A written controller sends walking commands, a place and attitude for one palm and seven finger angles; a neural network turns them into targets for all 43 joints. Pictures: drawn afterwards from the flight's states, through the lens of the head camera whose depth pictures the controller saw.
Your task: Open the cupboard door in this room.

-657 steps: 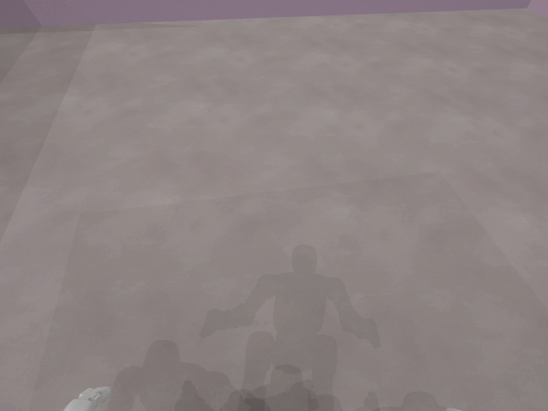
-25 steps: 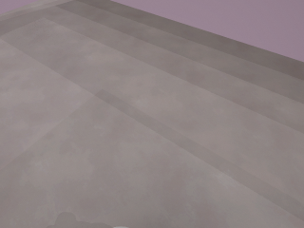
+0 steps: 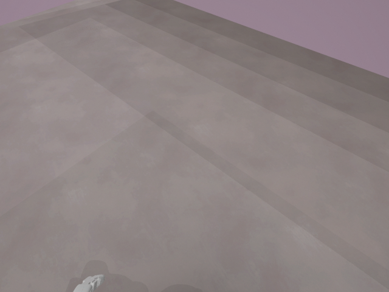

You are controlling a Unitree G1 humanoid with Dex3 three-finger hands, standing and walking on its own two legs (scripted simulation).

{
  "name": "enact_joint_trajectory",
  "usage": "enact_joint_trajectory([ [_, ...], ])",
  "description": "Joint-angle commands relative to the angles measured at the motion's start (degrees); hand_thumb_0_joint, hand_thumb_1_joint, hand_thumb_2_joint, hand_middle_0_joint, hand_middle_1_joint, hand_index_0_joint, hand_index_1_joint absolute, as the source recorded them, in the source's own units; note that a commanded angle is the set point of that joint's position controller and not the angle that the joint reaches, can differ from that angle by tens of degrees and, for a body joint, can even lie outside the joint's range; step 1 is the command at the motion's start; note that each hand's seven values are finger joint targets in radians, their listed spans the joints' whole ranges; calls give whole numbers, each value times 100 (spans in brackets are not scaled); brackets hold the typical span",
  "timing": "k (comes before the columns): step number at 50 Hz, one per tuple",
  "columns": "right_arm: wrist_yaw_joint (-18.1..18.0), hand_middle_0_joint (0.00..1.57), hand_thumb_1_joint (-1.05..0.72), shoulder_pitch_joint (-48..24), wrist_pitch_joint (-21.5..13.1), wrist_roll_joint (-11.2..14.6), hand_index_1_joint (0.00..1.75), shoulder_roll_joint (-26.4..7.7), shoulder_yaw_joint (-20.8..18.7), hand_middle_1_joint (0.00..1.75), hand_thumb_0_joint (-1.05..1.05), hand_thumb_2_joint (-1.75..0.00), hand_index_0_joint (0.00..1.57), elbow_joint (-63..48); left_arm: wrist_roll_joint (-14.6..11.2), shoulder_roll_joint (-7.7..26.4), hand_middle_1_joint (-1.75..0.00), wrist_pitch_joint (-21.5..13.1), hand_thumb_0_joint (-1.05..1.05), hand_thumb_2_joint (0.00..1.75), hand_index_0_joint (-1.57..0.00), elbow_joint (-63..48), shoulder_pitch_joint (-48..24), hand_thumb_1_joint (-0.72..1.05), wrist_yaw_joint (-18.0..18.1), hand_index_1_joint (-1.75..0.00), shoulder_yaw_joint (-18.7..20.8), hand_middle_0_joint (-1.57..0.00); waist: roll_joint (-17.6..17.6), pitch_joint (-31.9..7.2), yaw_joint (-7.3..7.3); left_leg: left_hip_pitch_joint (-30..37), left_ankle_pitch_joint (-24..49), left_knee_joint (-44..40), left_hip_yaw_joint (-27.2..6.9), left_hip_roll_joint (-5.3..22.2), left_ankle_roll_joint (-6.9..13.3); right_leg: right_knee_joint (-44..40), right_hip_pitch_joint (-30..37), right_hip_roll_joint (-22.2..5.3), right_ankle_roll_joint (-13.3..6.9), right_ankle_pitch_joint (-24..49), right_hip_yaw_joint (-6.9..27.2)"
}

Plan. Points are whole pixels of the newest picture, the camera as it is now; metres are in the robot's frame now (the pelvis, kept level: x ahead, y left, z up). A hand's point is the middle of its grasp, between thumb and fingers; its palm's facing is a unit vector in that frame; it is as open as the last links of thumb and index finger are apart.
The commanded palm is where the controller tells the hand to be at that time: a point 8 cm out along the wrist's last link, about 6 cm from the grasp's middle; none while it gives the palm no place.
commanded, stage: turn or walk to find it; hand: left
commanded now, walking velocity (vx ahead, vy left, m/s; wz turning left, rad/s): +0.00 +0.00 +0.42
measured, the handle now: out of the picture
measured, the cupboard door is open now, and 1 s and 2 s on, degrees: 0 0 0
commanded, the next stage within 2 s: none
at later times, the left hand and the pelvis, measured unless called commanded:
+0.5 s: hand out of the picture -0.05 +0.20 -0.18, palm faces +0.30 -0.92 -0.23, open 7.4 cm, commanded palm none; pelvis -0.03 +0.00 -0.01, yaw +15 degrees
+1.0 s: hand out of the picture -0.03 +0.22 -0.15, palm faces +0.43 -0.86 -0.26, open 7.4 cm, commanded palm none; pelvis -0.05 -0.02 +0.00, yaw +25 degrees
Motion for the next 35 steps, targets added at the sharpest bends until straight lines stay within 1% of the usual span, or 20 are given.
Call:
enact_joint_trajectory([
  [1, -29, 20, -90, -38, -131, 107, 30, -708, -235, 30, 0, -90, 20, -495, 76, 1014, -30, -241, 0, 90, -20, -157, 953, 90, 103, -30, 223, -20, -599, -966, 415, -1211, 153, 760, -707, 451, 134, -2168, 2189, -1094, -349, 1254, 891],
  [2, -29, 20, -90, -119, -128, 93, 30, -481, -193, 30, 0, -90, 20, -664, 127, 1441, -30, -256, 0, 90, -20, -199, 996, 90, 124, -30, 302, -20, -1894, -763, 493, -1951, -1998, 2058, 79, -226, -189, -2302, 2073, -2397, -1012, 2050, 2142],
  [3, -35, 20, -90, -273, -48, 56, 30, -786, -279, 30, 0, -90, 20, -670, 78, 1373, -30, -213, 0, 90, -20, -275, 926, 90, 142, -30, 278, -20, -1268, -596, 516, -1645, -2093, 3054, -126, 44, -157, -2359, 1162, -2646, -1389, 2137, 1935],
  [4, -21, 20, -90, -106, 38, 22, 30, -763, -296, 30, 0, -90, 20, -503, 67, 1128, -30, -236, 0, 90, -20, -361, 494, 90, 166, -30, 280, -20, -1262, -441, 286, -1648, -1751, 3615, -318, 155, -154, -2508, 774, -2279, -1356, 1432, 1585],
  [5, 6, 20, -90, 18, 85, 17, 30, -737, -320, 30, 0, -90, 20, -354, 53, 1023, -30, -215, 0, 90, -20, -441, 177, 90, 146, -30, 237, -20, -1042, -213, 149, -1659, -1420, 4040, -213, 186, -189, -2543, 562, -1970, -1203, 993, 1278],
  [7, 68, 20, -90, 310, 104, 1, 30, -666, -302, 30, 0, -90, 20, -182, 45, 756, -30, -251, 0, 90, -20, -512, -50, 90, 112, -30, 132, -20, -887, -104, -18, -1675, -829, 4339, -13, 266, -287, -2384, 549, -1511, -973, 1335, 493],
  [8, 82, 20, -90, 393, 102, 12, 30, -630, -294, 30, 0, -90, 20, -132, 50, 683, -30, -267, 0, 90, -20, -490, -14, 90, 117, -30, 127, -20, -941, -133, -39, -1697, -680, 4342, 41, 290, -328, -2339, 650, -1438, -922, 1624, 296],
  [11, 77, 20, -90, 281, 113, 15, 30, -644, -268, 30, 0, -90, 20, -124, 57, 699, -30, -298, 0, 90, -20, -390, 344, 90, 127, -30, 134, -20, -1102, -172, 119, -1722, -607, 4186, 131, 403, -444, -2320, 904, -1522, -1004, 1846, 190],
  [15, 71, 20, -90, -46, 114, 29, 30, -582, -221, 30, 0, -90, 20, -175, 92, 829, -30, -287, 0, 90, -20, -230, 683, 90, 128, -30, 172, -20, -966, -120, 270, -1598, -910, 3508, 288, 495, -490, -2256, 1092, -1728, -1143, 2110, 125],
  [21, 46, 20, -90, -408, -39, 110, 30, -434, -82, 30, 0, -90, 20, -312, 156, 1110, -30, -236, 0, 90, -20, -42, 959, 90, 115, -30, 279, -20, -1227, -516, 469, -799, -1443, 1496, 760, 438, -367, -1601, 1511, -1920, -1317, 3465, -51],
  [23, 34, 20, -90, -151, -84, 114, 30, -457, -87, 30, 0, -90, 20, -270, 134, 1137, -30, -211, 0, 90, -20, 21, 837, 90, 98, -30, 289, -20, -1172, -651, 302, -260, -882, 599, 906, 369, -324, -1225, 1402, -1845, -1100, 3432, -266],
  [24, 35, 20, -90, 54, -115, 102, 30, -531, -95, 30, 0, -90, 20, -215, 93, 1117, -30, -187, 0, 90, -20, 3, 773, 90, 92, -30, 287, -20, -1007, -751, 157, 263, -174, -61, 934, 360, -275, -915, 1123, -1709, -869, 3111, -493],
  [25, 42, 20, -90, 238, -170, 89, 30, -781, -146, 30, 0, -90, 20, -177, 42, 984, -30, -147, 0, 90, -20, -35, 796, 90, 77, -30, 254, -20, -370, -892, 32, 1034, 671, -633, 609, 617, -165, -269, 543, -1467, -572, 2478, -718],
  [26, 16, 20, -90, 419, -220, 37, 30, -1346, -277, 30, 0, -90, 20, -207, 2, 621, -30, -105, 0, 90, -20, -195, 815, 90, 51, -30, 194, -20, 1305, -908, -83, 1774, 2397, -835, -1198, 1960, 396, 844, -932, -693, -122, 31, -978],
  [27, -27, 20, -90, 682, -162, 53, 30, -1651, -333, 30, 0, -90, 20, -129, 41, 462, -30, -52, 0, 90, -20, -356, 452, 90, 67, -30, 75, -20, 1594, -815, -243, 1504, 3708, -884, -1613, 2598, 959, 1665, -1246, -422, -45, -1616, -535],
  [28, -49, 20, -90, 564, -138, 34, 30, -1533, -287, 30, 0, -90, 20, -90, 53, 578, -30, 16, 0, 90, -20, -336, 269, 90, 84, -30, 95, -20, 1105, -640, -215, 991, 2844, -935, -1240, 2524, 1073, 2072, -1026, -505, -109, -1424, -194],
  [29, -104, 20, -90, 282, -166, 19, 30, -1351, -254, 30, 0, -90, 20, -153, 66, 540, -30, 39, 0, 90, -20, -257, 199, 90, 73, -30, 127, -20, 1287, -445, -152, 793, 2477, -1045, -1193, 2204, 1008, 2227, -1213, -532, -88, -1061, -32],
  [30, -135, 20, -90, 6, -162, 12, 30, -1226, -211, 30, 0, -90, 20, -229, 65, 617, -30, 37, 0, 90, -20, -189, 147, 90, 39, -30, 168, -20, 1225, -176, -52, 660, 2341, -1016, -1033, 1959, 927, 2365, -1297, -513, -85, -720, 20],
  [33, -138, 20, -90, -215, -216, 45, 30, -1111, -145, 30, 0, -90, 20, -337, 54, 614, -30, -11, 0, 90, -20, -14, 452, 90, -23, -30, 161, -20, 751, -343, 128, 906, 2696, -914, -590, 1602, 798, 2458, -1244, -406, -14, -166, 5],
  [35, -128, 20, -90, -128, -231, 59, 30, -1134, -162, 30, 0, -90, 20, -339, 52, 618, -30, -6, 0, 90, -20, -17, 481, 90, -11, -30, 144, -20, 614, -522, 112, 1112, 2777, -902, -585, 1558, 813, 2387, -1247, -365, 49, -50, 36],
])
